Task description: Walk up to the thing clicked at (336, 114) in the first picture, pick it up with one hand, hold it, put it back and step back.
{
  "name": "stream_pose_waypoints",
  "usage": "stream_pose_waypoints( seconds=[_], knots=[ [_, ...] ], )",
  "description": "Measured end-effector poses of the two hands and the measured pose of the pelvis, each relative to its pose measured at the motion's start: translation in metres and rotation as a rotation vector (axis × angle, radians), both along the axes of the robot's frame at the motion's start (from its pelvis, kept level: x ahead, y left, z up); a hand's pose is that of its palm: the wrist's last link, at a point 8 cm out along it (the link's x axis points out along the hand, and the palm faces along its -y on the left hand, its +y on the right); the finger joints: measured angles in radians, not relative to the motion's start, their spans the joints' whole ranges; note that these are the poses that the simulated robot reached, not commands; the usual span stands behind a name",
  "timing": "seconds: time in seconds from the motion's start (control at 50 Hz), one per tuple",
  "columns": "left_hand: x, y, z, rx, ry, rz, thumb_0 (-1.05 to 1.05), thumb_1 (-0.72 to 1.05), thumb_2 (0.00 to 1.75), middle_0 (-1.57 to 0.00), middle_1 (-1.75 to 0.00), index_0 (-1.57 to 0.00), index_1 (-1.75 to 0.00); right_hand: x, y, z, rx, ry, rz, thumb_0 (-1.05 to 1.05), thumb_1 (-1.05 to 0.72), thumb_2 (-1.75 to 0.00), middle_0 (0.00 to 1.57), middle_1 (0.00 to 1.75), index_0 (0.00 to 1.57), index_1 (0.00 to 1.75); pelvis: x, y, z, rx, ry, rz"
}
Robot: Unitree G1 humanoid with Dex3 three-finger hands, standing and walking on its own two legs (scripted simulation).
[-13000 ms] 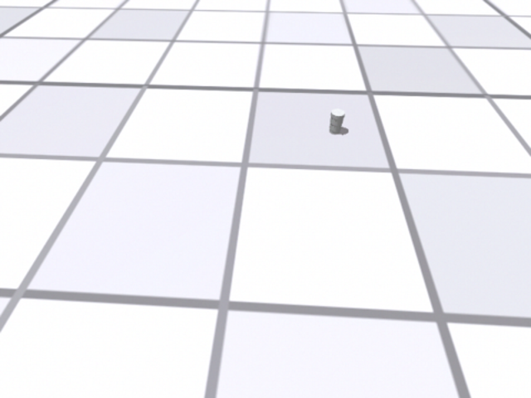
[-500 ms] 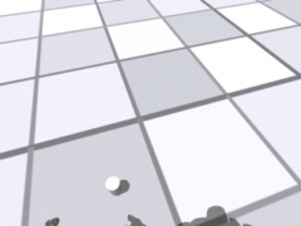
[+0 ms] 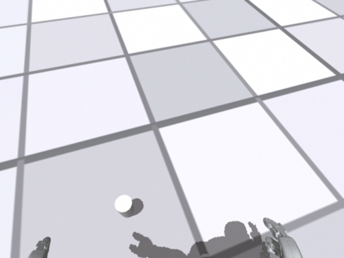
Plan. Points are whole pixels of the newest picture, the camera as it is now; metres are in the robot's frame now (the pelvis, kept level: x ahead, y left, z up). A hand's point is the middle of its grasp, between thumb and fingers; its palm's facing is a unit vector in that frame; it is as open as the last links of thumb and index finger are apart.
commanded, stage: go down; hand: left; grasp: from the side
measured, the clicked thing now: (125, 207) +0.44 +0.22 -0.65
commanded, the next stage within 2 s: none
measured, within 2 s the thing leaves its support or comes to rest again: neither
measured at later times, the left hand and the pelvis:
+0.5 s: hand out of the picture +0.15 +0.27 -0.14, palm faces +0.10 -0.93 -0.34, open 17.2 cm; pelvis +0.00 +0.00 -0.03, yaw +0 degrees
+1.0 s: hand (57, 239) +0.23 +0.33 -0.22, palm faces +0.18 -0.96 -0.22, open 17.2 cm; pelvis -0.06 +0.00 -0.15, yaw -1 degrees
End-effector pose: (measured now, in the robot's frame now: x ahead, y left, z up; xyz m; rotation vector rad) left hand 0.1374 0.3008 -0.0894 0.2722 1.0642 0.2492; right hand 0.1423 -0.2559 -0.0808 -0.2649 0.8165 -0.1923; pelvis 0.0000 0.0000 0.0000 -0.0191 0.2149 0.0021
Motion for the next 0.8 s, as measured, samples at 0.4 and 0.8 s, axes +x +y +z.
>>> stream_pose_waypoints(
  seconds=[0.4,0.8],
  knots=[
    [-0.001,0.009,-0.008,0.008,-0.03,0.01,-0.01,-0.47,0.04,-0.07,-0.03,-0.06,-0.05,0.014,0.015,-0.014,-0.019,-0.074,0.017,0.01,-0.83,-0.88,0.21,0.3,0.2,0.3,0.003,0.005,-0.027,-0.026,0.067,0.014],
    [-0.012,0.037,-0.05,0.003,-0.17,0.059,-0.01,-0.43,0.06,-0.06,-0.02,-0.04,-0.03,-0.011,0.009,-0.05,-0.056,-0.091,0.072,0.01,-0.88,-0.89,0.21,0.3,0.2,0.3,-0.035,0.002,-0.069,-0.033,0.13,0.017]
  ],
)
